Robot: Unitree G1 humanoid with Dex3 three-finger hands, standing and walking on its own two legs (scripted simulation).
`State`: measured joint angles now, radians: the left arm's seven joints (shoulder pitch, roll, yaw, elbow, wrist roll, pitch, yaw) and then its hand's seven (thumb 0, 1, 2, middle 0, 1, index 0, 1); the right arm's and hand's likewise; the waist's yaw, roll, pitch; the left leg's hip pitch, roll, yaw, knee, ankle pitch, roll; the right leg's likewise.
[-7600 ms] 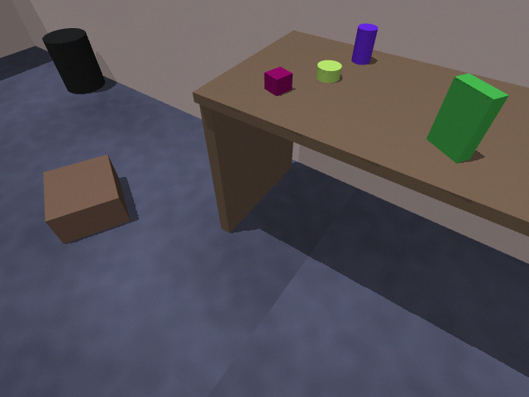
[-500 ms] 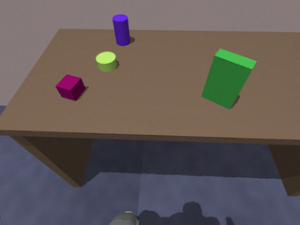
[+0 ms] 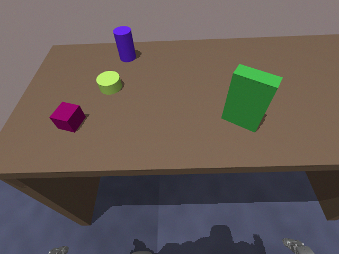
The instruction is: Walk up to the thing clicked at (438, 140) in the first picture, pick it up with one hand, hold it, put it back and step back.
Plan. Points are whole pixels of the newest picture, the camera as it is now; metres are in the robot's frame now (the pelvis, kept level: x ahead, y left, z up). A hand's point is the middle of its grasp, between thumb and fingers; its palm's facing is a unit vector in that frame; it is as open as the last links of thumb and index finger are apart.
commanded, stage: walk up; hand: right
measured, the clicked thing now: (247, 100) +0.48 -0.18 +0.06
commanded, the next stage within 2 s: stand in 1.30 s
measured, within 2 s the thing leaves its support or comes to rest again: neither
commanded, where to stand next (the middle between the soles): +0.01 +0.02 m, yaw +1 degrees
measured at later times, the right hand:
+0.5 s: hand out of the picture +0.07 -0.24 -0.14, palm faces +0.00 +0.94 -0.33, open 7.4 cm
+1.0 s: hand out of the picture +0.08 -0.23 -0.14, palm faces -0.03 +0.95 -0.32, open 7.4 cm
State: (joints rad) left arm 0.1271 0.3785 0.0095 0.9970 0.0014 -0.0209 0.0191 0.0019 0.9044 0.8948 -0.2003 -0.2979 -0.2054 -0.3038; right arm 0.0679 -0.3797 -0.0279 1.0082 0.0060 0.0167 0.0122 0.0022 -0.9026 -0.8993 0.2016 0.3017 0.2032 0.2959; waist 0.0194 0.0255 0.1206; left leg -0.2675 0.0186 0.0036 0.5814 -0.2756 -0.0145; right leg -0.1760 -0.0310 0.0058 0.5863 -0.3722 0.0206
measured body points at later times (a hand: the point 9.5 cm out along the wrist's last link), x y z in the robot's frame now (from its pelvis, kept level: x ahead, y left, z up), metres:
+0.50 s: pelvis -0.02 +0.02 +0.02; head -0.01 +0.02 +0.47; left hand +0.07 +0.32 -0.11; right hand +0.07 -0.29 -0.11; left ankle +0.02 +0.13 -0.73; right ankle -0.03 -0.13 -0.73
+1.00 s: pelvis -0.02 +0.01 +0.02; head -0.01 +0.01 +0.47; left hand +0.03 +0.32 -0.11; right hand +0.08 -0.28 -0.12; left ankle +0.02 +0.13 -0.73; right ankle -0.03 -0.13 -0.73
